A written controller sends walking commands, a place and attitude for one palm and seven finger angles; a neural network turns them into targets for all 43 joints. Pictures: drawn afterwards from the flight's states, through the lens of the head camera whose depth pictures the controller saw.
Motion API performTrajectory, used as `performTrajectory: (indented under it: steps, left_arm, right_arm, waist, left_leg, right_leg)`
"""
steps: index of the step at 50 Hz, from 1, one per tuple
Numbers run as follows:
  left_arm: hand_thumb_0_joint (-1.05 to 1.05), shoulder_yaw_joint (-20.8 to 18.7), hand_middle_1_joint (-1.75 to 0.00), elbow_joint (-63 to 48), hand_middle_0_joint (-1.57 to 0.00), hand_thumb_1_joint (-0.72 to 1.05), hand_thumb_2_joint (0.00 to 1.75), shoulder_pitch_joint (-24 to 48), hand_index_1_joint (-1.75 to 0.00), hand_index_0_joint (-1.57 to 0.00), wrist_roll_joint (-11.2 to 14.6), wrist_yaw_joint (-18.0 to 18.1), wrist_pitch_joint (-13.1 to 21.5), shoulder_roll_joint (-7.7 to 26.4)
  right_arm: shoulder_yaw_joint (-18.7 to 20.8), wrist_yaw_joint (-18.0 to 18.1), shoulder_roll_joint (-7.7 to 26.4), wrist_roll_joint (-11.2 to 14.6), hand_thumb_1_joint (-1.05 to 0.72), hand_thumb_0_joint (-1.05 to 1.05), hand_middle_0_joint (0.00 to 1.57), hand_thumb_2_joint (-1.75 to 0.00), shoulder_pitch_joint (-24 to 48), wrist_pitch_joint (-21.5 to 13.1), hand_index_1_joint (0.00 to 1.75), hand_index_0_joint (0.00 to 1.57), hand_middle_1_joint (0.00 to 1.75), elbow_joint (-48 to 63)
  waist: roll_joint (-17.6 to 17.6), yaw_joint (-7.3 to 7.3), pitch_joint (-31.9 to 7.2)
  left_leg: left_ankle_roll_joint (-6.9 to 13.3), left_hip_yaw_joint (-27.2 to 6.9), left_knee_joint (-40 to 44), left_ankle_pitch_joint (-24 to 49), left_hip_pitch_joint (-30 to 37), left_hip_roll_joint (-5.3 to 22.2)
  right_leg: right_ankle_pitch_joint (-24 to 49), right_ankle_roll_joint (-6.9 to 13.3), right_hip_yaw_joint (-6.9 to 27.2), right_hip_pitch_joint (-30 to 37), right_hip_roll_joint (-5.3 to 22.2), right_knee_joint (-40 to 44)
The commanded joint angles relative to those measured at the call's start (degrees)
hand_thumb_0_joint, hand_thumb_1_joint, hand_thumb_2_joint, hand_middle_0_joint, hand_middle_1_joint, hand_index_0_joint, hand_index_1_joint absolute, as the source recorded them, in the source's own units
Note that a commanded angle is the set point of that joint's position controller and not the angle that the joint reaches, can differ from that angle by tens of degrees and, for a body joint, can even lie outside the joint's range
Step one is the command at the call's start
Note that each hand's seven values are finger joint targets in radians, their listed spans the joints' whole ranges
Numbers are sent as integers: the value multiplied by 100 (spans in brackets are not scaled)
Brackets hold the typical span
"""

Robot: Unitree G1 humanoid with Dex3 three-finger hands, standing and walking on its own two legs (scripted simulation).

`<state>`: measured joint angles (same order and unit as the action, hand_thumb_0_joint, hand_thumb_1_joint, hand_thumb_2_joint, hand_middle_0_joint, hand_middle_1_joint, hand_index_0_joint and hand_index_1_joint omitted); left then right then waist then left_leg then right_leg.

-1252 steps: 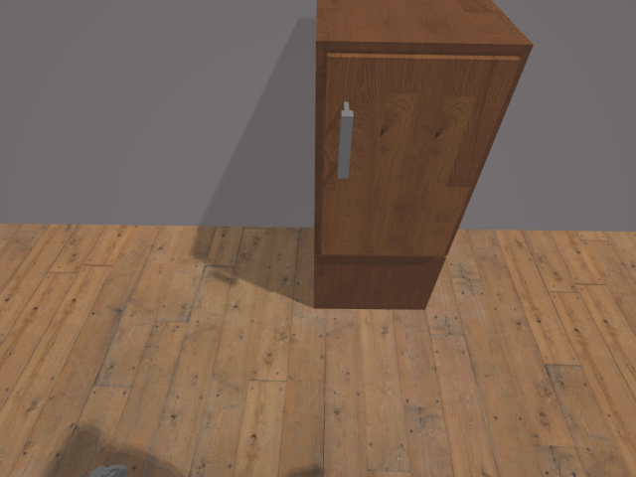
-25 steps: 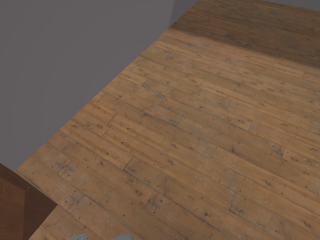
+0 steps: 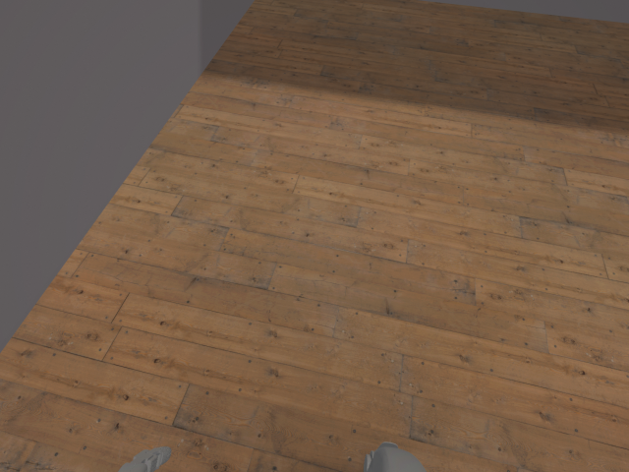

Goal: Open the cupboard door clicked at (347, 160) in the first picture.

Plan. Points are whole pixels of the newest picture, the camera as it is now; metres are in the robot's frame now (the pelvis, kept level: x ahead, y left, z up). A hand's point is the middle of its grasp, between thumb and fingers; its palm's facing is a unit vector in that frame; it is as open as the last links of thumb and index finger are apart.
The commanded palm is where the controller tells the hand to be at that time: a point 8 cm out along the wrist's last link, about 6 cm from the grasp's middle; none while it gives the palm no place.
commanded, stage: walk to a spot facing it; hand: left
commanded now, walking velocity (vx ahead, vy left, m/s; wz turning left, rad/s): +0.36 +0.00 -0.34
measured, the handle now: out of the picture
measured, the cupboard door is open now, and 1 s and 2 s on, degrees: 51 51 51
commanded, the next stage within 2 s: turn to face it in 0.72 s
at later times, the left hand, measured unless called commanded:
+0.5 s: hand (229, 375) +0.29 +0.16 -0.20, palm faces -0.12 -0.98 -0.18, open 7.2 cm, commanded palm none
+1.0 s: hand (302, 247) +0.55 +0.05 -0.18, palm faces -0.13 -0.97 -0.19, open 7.2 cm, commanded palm none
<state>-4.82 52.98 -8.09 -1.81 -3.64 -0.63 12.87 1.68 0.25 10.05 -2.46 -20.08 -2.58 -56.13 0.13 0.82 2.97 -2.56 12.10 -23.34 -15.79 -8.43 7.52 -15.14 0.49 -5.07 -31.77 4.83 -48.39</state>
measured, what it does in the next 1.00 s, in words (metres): walks ahead: right foot, then left foot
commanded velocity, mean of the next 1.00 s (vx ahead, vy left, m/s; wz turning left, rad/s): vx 0.27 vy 0.00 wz -0.04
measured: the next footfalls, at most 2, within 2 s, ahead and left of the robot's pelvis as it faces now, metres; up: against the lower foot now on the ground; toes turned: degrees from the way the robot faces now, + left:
right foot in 0.10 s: +0.16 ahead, -0.14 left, +0.00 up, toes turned -10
left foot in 0.42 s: +0.35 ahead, +0.09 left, +0.00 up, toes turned +1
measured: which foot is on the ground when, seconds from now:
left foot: down 0.00-0.10, up 0.12-0.40, down 0.42-0.74, up 0.76-1.00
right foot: up 0.00-0.08, down 0.10-0.42, up 0.44-0.74, down 0.76-1.00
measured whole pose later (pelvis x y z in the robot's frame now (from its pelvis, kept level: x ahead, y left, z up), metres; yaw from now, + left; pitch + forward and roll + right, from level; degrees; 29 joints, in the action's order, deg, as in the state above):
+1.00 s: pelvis +0.48 -0.12 +0.00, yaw -9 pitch +1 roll +0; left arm -2.9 60.7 -12.6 -1.1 0.7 3.5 10.2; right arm 2.5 -0.2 9.1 -0.9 -14.0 -0.7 -60.4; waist 1.0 1.6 3.0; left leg -1.6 6.6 -42.5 -16.8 -26.1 5.0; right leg -18.4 1.1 -11.1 -8.6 2.7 -26.1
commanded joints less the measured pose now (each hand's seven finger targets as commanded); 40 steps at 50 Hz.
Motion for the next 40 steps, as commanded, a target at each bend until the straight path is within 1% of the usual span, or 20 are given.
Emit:
performTrajectory:
  steps: [1, 3, 4, 5, 6, 9, 11, 16, 19, 20, 21, 22, 25, 29, 33, 35, 36, 37, 38, 40]
  left_arm:
    - [0, 13, -30, -450, -20, 90, 90, 399, -30, -20, -7, -1, 135, 108]
    - [0, -52, -30, -193, -20, 90, 90, -416, -30, -20, -20, 56, 193, 383]
    - [0, -165, -30, 108, -20, 90, 90, -1334, -30, -20, -35, 123, 273, 824]
    - [0, -380, -30, 347, -20, 90, 90, -2221, -30, -20, 15, 227, 323, 1595]
    - [0, -343, -30, 345, -20, 90, 90, -2097, -30, -20, 137, 305, 284, 1703]
    - [0, -106, -30, 12, -20, 90, 90, -703, -30, -20, 84, 411, 308, 822]
    - [0, -57, -30, 22, -20, 90, 90, -432, -30, -20, 47, 386, 389, 648]
    - [0, -99, -30, 279, -20, 90, 90, -560, -30, -20, 58, 313, 452, 669]
    - [0, -78, -30, 320, -20, 90, 90, -533, -30, -20, 99, 298, 417, 613]
    - [0, -43, -30, 250, -20, 90, 90, -470, -30, -20, 93, 282, 402, 417]
    - [0, 33, -30, 137, -20, 90, 90, -597, -30, -20, 136, 242, 400, 82]
    - [0, 72, -30, -69, -20, 90, 90, -208, -30, -20, 84, 238, 461, 156]
    - [0, 37, -30, 8, -20, 90, 90, 159, -30, -20, 17, 167, 437, 163]
    - [0, 113, -30, 103, -20, 90, 90, -104, -30, -20, 34, 87, 266, -141]
    - [0, 100, -30, 211, -20, 90, 90, -247, -30, -20, 22, 93, 290, -96]
    - [0, 28, -30, 392, -20, 90, 90, -748, -30, -20, 6, 121, 287, 107]
    - [0, -62, -30, 568, -20, 90, 90, -1376, -30, -20, -2, 161, 334, 423]
    - [0, -225, -30, 764, -20, 90, 90, -2103, -30, -20, -15, 245, 394, 1063]
    - [0, -239, -30, 824, -20, 90, 90, -2410, -30, -20, 98, 320, 381, 1259]
    - [0, -142, -30, 714, -20, 90, 90, -1654, -30, -20, 80, 412, 389, 866]
  right_arm:
    - [276, 25, 1053, -13, -90, 0, 20, -90, -286, -57, 30, 20, 30, 202]
    - [254, -5, 1034, 19, -90, 0, 20, -90, -171, -20, 30, 20, 30, 180]
    - [188, -48, 838, 93, -90, 0, 20, -90, -62, -38, 30, 20, 30, 224]
    - [113, -70, 431, 197, -90, 0, 20, -90, 99, -64, 30, 20, 30, 497]
    - [188, -37, 713, 173, -90, 0, 20, -90, 476, -53, 30, 20, 30, 611]
    - [212, -21, 630, 108, -90, 0, 20, -90, 558, -13, 30, 20, 30, 339]
    - [179, -44, 403, 76, -90, 0, 20, -90, 204, 91, 30, 20, 30, 135]
    - [173, -137, 239, 67, -90, 0, 20, -90, 333, 16, 30, 20, 30, 157]
    - [236, -102, 493, 60, -90, 0, 20, -90, -106, -94, 30, 20, 30, 34]
    - [324, -50, 859, 26, -90, 0, 20, -90, -756, -141, 30, 20, 30, -151]
    - [465, 7, 1479, -86, -90, 0, 20, -90, -1461, -160, 30, 20, 30, -279]
    - [438, 43, 1524, -80, -90, 0, 20, -90, -1685, -100, 30, 20, 30, -299]
    - [255, 70, 848, -25, -90, 0, 20, -90, -669, -171, 30, 20, 30, -65]
    - [257, 71, 782, 0, -90, 0, 20, -90, -247, -234, 30, 20, 30, -114]
    - [296, -2, 919, 15, -90, 0, 20, -90, -211, -81, 30, 20, 30, -217]
    - [266, -16, 877, 43, -90, 0, 20, -90, -120, -23, 30, 20, 30, -227]
    - [233, -32, 779, 87, -90, 0, 20, -90, -21, -18, 30, 20, 30, -207]
    - [149, -85, 385, 163, -90, 0, 20, -90, 30, -34, 30, 20, 30, -74]
    - [170, -93, 436, 183, -90, 0, 20, -90, 414, -10, 30, 20, 30, 153]
    - [217, -29, 444, 160, -90, 0, 20, -90, 725, -22, 30, 20, 30, 89]
  waist:
    - [-679, 48, 18]
    - [-360, -414, -319]
    - [440, -865, -788]
    - [2203, -1179, -1345]
    - [1635, -1092, -1035]
    - [858, -318, -346]
    - [788, -24, -232]
    - [453, 8, -96]
    - [7, 302, -164]
    - [-713, 603, -421]
    - [-1953, 790, -768]
    - [-1609, 881, -645]
    - [-958, 399, 113]
    - [-836, 56, -109]
    - [-652, -6, -27]
    - [-436, -296, -145]
    - [36, -631, -342]
    - [1630, -943, -627]
    - [1730, -1017, -644]
    - [1532, -659, -325]
  left_leg:
    - [676, -395, 904, -42, -389, 1193]
    - [440, 2, -403, 880, -641, 875]
    - [229, 385, -1981, 942, -1655, 488]
    - [-27, 303, -4073, -1911, -3241, -409]
    - [39, -677, -4931, -2013, -3730, -191]
    - [-18, -1129, -4405, -800, -3040, 356]
    - [-81, -871, -3480, -637, -2288, 217]
    - [-63, -500, -1558, 203, -1414, -185]
    - [12, -410, -585, 599, -14, -345]
    - [256, -1217, -195, 41, 834, 155]
    - [861, -3095, 570, -760, 1614, 1545]
    - [1310, -4082, 1020, -957, 1522, 2117]
    - [1054, -2889, 1256, -567, 228, 1774]
    - [778, -823, 1177, 790, -91, 1172]
    - [673, -442, 867, -11, -384, 985]
    - [476, -197, 222, -90, -666, 715]
    - [299, 152, -877, 43, -1204, 381]
    - [93, 438, -2681, -801, -2517, -264]
    - [106, -206, -3997, -2069, -2994, -403]
    - [107, -978, -4726, -1180, -3319, 37]
  right_leg:
    - [210, 22, -284, 1047, -176, 987]
    - [133, 208, -414, 2417, -467, 1558]
    - [-530, 541, 460, 4004, 146, 1930]
    - [-547, 1234, 3227, 5148, 1850, 2883]
    - [-483, 1529, 3739, 4686, 2124, 3357]
    - [164, 1217, 2069, 2816, 1461, 3379]
    - [826, 1088, 1335, 2120, 1115, 3419]
    - [223, 940, 1060, 1927, 789, 3374]
    - [29, 717, 903, 1406, 470, 2631]
    - [73, 523, 669, 872, 87, 1432]
    - [-1086, 219, -79, -202, -625, -467]
    - [-1785, 254, 332, -778, -656, -1702]
    - [-529, 151, 710, -1116, 113, -2564]
    - [-165, 11, 268, 59, 237, -273]
    - [246, 0, -376, 1214, -178, 1109]
    - [431, 70, -497, 2165, -367, 1521]
    - [-59, 251, 8, 3109, -95, 1823]
    - [-802, 809, 2103, 4125, 1226, 2668]
    - [-724, 1285, 3489, 4084, 2012, 3635]
    - [-63, 1281, 2857, 3376, 1865, 3527]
